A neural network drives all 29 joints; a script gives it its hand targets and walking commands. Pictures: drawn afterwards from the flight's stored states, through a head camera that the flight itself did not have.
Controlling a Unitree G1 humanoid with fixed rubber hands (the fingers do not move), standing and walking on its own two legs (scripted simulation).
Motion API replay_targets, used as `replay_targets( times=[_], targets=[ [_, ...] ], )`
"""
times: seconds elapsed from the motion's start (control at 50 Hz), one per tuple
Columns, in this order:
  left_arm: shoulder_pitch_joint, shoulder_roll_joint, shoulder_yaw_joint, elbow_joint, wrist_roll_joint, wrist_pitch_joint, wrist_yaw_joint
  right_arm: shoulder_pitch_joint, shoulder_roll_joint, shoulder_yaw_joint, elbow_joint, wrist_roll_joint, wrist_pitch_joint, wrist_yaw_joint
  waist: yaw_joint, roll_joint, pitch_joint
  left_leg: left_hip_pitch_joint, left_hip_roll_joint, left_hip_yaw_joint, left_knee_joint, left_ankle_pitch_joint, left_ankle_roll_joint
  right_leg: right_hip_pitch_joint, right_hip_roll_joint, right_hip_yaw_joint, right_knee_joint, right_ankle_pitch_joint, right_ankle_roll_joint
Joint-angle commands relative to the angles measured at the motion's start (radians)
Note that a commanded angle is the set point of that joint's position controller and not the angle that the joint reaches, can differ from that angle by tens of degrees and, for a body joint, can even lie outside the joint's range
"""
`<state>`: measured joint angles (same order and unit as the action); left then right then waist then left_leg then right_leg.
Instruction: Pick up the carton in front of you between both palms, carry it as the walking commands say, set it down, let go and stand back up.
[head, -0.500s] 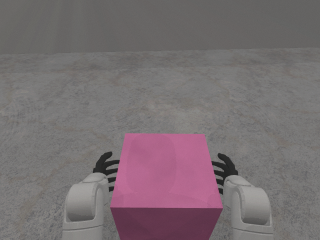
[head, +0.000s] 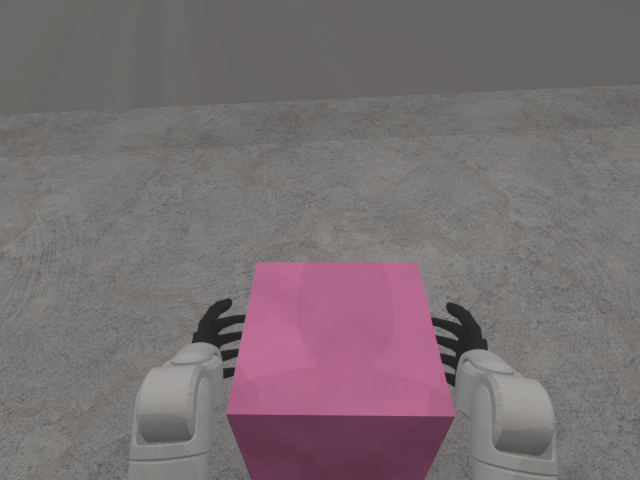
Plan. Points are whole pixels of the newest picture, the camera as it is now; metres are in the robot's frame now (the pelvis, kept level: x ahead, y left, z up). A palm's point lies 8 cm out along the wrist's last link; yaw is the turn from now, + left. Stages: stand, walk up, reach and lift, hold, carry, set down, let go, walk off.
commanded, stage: carry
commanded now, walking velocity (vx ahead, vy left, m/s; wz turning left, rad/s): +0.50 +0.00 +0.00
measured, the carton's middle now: (336, 382) +0.28 +0.00 -0.02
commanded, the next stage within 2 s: none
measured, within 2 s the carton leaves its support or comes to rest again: neither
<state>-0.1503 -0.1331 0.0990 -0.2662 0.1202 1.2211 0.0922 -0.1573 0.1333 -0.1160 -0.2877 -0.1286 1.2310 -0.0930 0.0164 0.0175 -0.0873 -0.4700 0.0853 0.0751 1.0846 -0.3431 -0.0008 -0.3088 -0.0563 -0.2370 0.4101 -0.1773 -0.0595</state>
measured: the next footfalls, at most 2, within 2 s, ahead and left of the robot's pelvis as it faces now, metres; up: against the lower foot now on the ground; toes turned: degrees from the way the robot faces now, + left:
left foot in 0.28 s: +0.37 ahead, +0.13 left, +0.00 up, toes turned +9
right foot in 0.76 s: +0.68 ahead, -0.10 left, +0.00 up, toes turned -13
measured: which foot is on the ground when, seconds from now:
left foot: up 0.00-0.26, down 0.28-0.78, up 0.80-1.00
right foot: down 0.00-0.32, up 0.34-0.74, down 0.76-1.00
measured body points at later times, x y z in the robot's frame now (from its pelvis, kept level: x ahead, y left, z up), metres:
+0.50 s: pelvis +0.32 +0.05 +0.00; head +0.34 +0.06 +0.45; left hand +0.61 +0.18 +0.05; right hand +0.58 -0.13 +0.06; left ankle +0.33 +0.12 -0.74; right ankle +0.29 -0.09 -0.67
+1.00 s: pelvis +0.65 -0.02 +0.01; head +0.67 -0.04 +0.46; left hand +0.93 +0.13 +0.07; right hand +0.93 -0.17 +0.06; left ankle +0.66 +0.13 -0.68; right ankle +0.65 -0.09 -0.74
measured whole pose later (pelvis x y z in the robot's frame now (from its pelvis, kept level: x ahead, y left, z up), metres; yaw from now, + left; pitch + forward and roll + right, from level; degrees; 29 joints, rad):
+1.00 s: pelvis +0.65 -0.02 +0.01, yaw +0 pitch +4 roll +1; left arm -0.15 -0.13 0.10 -0.33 0.11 1.21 0.10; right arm -0.16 0.13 -0.10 -0.34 -0.13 1.22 -0.09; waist 0.02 0.01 -0.04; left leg -0.56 0.10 0.08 0.95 -0.25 -0.01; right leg -0.22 -0.04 -0.22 0.32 -0.18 -0.06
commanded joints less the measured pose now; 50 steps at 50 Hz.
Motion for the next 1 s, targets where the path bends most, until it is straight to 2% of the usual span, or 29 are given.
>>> replay_targets(
  times=[0.0,0.04,0.08,0.2,0.24,0.26,0.28,0.3,0.32,0.34,0.36,0.38,0.4,0.42,0.5,0.56,0.66,0.7,0.72,0.74,0.76,0.78,0.8,0.84,0.86,0.88,0.94,0.96,0.98],
  targets=[
    [-0.554,-0.988,-0.723,-0.177,-0.469,-0.041,-0.279,-0.529,0.993,0.762,-0.129,0.445,-0.048,0.255,-0.003,-0.14,-0.292,-0.15,0.035,-0.016,-0.111,0.089,-0.007,0.353,-0.261,0.282,-0.227,0.076,-0.057],
    [-0.542,-0.972,-0.728,-0.204,-0.478,-0.042,-0.28,-0.511,0.986,0.762,-0.155,0.433,-0.053,0.242,-0.004,-0.152,-0.27,-0.171,0.034,0.01,-0.228,0.144,-0.021,0.372,-0.247,0.237,-0.247,0.086,-0.071],
    [-0.522,-0.944,-0.728,-0.228,-0.476,-0.037,-0.277,-0.492,0.964,0.758,-0.179,0.426,-0.049,0.233,-0.002,-0.149,-0.246,-0.162,0.023,0.041,-0.362,0.193,-0.026,0.391,-0.222,0.185,-0.234,0.159,-0.07],
    [-0.427,-0.863,-0.699,-0.18,-0.421,-0.003,-0.264,-0.424,0.882,0.736,-0.147,0.417,-0.006,0.244,0.007,-0.177,-0.169,-0.056,-0.024,0.121,-0.604,0.318,0.01,0.434,-0.199,0.097,-0.166,0.344,-0.024],
    [-0.431,-0.854,-0.696,-0.159,-0.411,0.005,-0.262,-0.417,0.873,0.724,-0.117,0.419,0.003,0.253,-0.006,-0.156,-0.188,0.113,-0.064,0.18,-0.672,0.296,0.022,0.398,-0.174,0.037,-0.021,0.444,0.007],
    [-0.438,-0.851,-0.697,-0.154,-0.409,0.009,-0.262,-0.407,0.869,0.715,-0.096,0.418,0.005,0.258,-0.021,-0.115,-0.236,0.305,-0.099,0.217,-0.673,0.241,0.025,0.312,-0.135,-0.007,0.126,0.46,0.032],
    [-0.455,-0.841,-0.699,-0.147,-0.408,0.012,-0.263,-0.402,0.867,0.705,-0.083,0.414,0.006,0.262,-0.046,-0.035,-0.294,0.509,0.02,0.059,-0.682,0.162,0.039,0.151,-0.109,-0.002,0.324,0.274,0.065],
    [-0.496,-0.849,-0.718,-0.171,-0.421,0.023,-0.264,-0.408,0.862,0.69,-0.044,0.397,-0.003,0.267,-0.05,0.243,-0.369,0.714,0.28,-0.42,-0.778,0.062,0.183,-0.146,0.01,0.018,0.628,0.03,0.116],
    [-0.504,-0.856,-0.719,-0.15,-0.419,0.021,-0.268,-0.4,0.89,0.693,-0.028,0.409,-0.008,0.27,-0.045,0.301,-0.337,0.78,0.342,-0.566,-0.848,0.221,0.239,-0.36,0.058,0.118,0.778,-0.315,0.105],
    [-0.508,-0.889,-0.727,-0.128,-0.42,0.011,-0.272,-0.417,0.914,0.697,-0.04,0.42,-0.015,0.272,-0.042,0.225,-0.329,0.753,0.327,-0.471,-0.814,0.354,0.233,-0.403,0.005,0.195,0.861,-0.321,0.077],
    [-0.518,-0.924,-0.728,-0.123,-0.426,-0.003,-0.275,-0.432,0.952,0.707,-0.044,0.426,-0.024,0.275,-0.045,0.133,-0.336,0.715,0.302,-0.385,-0.788,0.444,0.212,-0.407,-0.029,0.217,0.864,-0.285,0.058],
    [-0.525,-0.961,-0.737,-0.12,-0.431,-0.016,-0.276,-0.458,0.98,0.715,-0.061,0.434,-0.035,0.277,-0.04,0.049,-0.323,0.653,0.284,-0.307,-0.797,0.453,0.174,-0.39,-0.068,0.234,0.794,-0.216,0.05],
    [-0.529,-0.985,-0.743,-0.127,-0.437,-0.028,-0.275,-0.482,1.001,0.726,-0.081,0.445,-0.045,0.278,-0.035,0.044,-0.315,0.59,0.264,-0.243,-0.827,0.395,0.141,-0.348,-0.082,0.231,0.717,-0.166,0.051],
    [-0.533,-1.004,-0.749,-0.138,-0.44,-0.039,-0.272,-0.498,1.013,0.733,-0.1,0.456,-0.052,0.28,-0.034,0.07,-0.318,0.562,0.247,-0.192,-0.85,0.361,0.127,-0.318,-0.075,0.209,0.663,-0.132,0.057],
    [-0.494,-1.016,-0.76,-0.176,-0.425,-0.067,-0.248,-0.48,0.999,0.75,-0.15,0.478,-0.068,0.288,-0.032,0.111,-0.28,0.563,0.215,-0.087,-0.911,0.315,0.146,-0.34,-0.064,0.149,0.455,-0.042,0.086],
    [-0.471,-0.982,-0.759,-0.215,-0.416,-0.066,-0.235,-0.45,0.957,0.75,-0.18,0.477,-0.067,0.287,-0.034,0.116,-0.23,0.579,0.179,-0.013,-0.904,0.408,0.135,-0.326,-0.044,0.102,0.271,0.052,0.089],
    [-0.447,-0.888,-0.74,-0.229,-0.422,-0.022,-0.238,-0.401,0.87,0.723,-0.18,0.438,-0.034,0.267,-0.039,0.139,-0.165,0.607,0.158,0.06,-0.861,0.553,0.095,-0.225,-0.006,0.035,0.089,0.167,0.055],
    [-0.443,-0.861,-0.725,-0.207,-0.421,-0.004,-0.245,-0.4,0.845,0.716,-0.164,0.426,-0.018,0.263,-0.032,0.142,-0.168,0.604,0.15,0.097,-0.759,0.694,0.073,-0.107,0.023,-0.003,0.043,0.145,0.039],
    [-0.432,-0.856,-0.715,-0.185,-0.419,0.003,-0.249,-0.407,0.833,0.715,-0.157,0.422,-0.01,0.262,-0.016,0.113,-0.201,0.558,0.116,0.151,-0.62,0.738,0.049,0.042,0.065,-0.049,-0.005,0.122,0.037],
    [-0.427,-0.848,-0.702,-0.167,-0.417,0.009,-0.253,-0.416,0.818,0.713,-0.151,0.418,-0.003,0.261,0.001,0.059,-0.265,0.431,0.081,0.171,-0.435,0.642,0.021,0.258,0.039,-0.018,0.012,0.063,0.037],
    [-0.422,-0.826,-0.685,-0.143,-0.405,0.01,-0.257,-0.445,0.815,0.72,-0.162,0.424,0.009,0.261,0.015,-0.145,-0.351,0.179,0.013,0.152,-0.151,0.371,-0.026,0.482,-0.213,0.368,-0.032,-0.035,-0.044],
    [-0.411,-0.841,-0.68,-0.099,-0.4,0.004,-0.26,-0.46,0.817,0.729,-0.162,0.427,0.015,0.262,0.014,-0.354,-0.371,-0.102,-0.11,0.072,0.066,-0.095,-0.044,0.622,-0.364,0.722,-0.165,0.004,-0.162],
    [-0.418,-0.867,-0.682,-0.105,-0.411,0.002,-0.262,-0.465,0.844,0.733,-0.127,0.426,0.012,0.264,0.009,-0.27,-0.34,-0.196,-0.066,-0.038,0.193,-0.142,-0.01,0.61,-0.377,0.674,-0.158,0.135,-0.17],
    [-0.466,-0.934,-0.694,-0.116,-0.423,-0.011,-0.267,-0.494,0.908,0.743,-0.11,0.439,-0.006,0.271,0.006,-0.106,-0.315,-0.208,0.017,-0.075,0.165,-0.057,0.024,0.5,-0.32,0.483,-0.124,0.292,-0.115],
    [-0.498,-0.96,-0.702,-0.134,-0.432,-0.019,-0.269,-0.506,0.944,0.748,-0.11,0.445,-0.016,0.272,0.0,-0.08,-0.306,-0.178,0.043,-0.082,0.083,0.002,0.021,0.439,-0.298,0.418,-0.148,0.262,-0.081],
    [-0.522,-0.977,-0.709,-0.152,-0.441,-0.027,-0.271,-0.517,0.966,0.752,-0.119,0.449,-0.026,0.27,-0.003,-0.095,-0.307,-0.14,0.045,-0.065,0.026,0.04,0.016,0.402,-0.281,0.363,-0.172,0.21,-0.059],
    [-0.537,-0.984,-0.721,-0.196,-0.466,-0.038,-0.278,-0.512,0.992,0.762,-0.148,0.442,-0.048,0.254,-0.004,-0.135,-0.291,-0.13,0.032,-0.015,-0.123,0.097,-0.005,0.368,-0.254,0.273,-0.231,0.117,-0.068],
    [-0.536,-0.977,-0.724,-0.209,-0.471,-0.039,-0.279,-0.508,0.991,0.764,-0.16,0.436,-0.051,0.248,-0.005,-0.144,-0.277,-0.148,0.032,-0.001,-0.178,0.124,-0.013,0.375,-0.248,0.25,-0.243,0.118,-0.075],
    [-0.531,-0.967,-0.725,-0.222,-0.473,-0.038,-0.279,-0.501,0.986,0.763,-0.172,0.433,-0.051,0.242,-0.005,-0.144,-0.258,-0.153,0.027,0.019,-0.242,0.148,-0.02,0.382,-0.237,0.217,-0.236,0.198,-0.076]
  ],
)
